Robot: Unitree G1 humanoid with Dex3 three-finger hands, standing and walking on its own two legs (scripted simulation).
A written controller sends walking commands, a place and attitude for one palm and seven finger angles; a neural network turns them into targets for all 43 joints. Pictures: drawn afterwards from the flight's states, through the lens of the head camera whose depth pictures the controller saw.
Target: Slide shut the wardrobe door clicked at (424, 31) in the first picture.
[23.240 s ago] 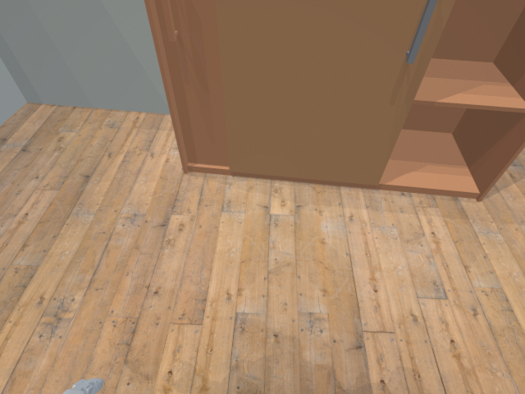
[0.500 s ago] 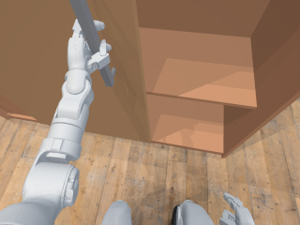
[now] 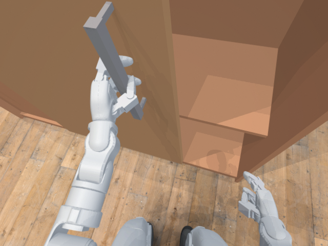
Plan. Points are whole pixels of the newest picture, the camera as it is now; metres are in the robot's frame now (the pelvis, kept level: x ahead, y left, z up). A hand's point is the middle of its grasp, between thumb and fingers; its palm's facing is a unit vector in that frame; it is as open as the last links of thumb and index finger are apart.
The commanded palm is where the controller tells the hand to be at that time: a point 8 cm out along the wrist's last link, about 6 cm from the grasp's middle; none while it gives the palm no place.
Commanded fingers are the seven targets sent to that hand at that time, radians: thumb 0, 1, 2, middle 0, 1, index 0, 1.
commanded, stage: step sideways, sliding the door along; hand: left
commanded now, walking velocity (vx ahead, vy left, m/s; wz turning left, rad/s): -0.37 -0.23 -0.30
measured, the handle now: (126, 76) +0.44 +0.13 +0.10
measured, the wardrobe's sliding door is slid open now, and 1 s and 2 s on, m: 0.31 0.00 0.00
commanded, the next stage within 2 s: stop walking and hold the door there in 1.12 s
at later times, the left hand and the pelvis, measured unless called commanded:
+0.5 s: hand (242, 119) +0.35 -0.11 +0.10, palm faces +0.09 -1.00 -0.03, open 5.8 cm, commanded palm +0.32 -0.09 +0.10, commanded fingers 0.00 0.90 0.90 -0.45 -1.40 -0.45 -1.40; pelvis -0.01 -0.19 -0.02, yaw -3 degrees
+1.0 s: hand (304, 130) +0.33 -0.21 +0.11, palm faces +0.31 -0.95 -0.06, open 6.6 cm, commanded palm +0.28 -0.23 +0.11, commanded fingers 0.00 0.90 0.90 -0.45 -1.40 -0.45 -1.40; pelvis -0.10 -0.36 -0.01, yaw -10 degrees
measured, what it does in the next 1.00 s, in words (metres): steps to the right: left foot, then right foot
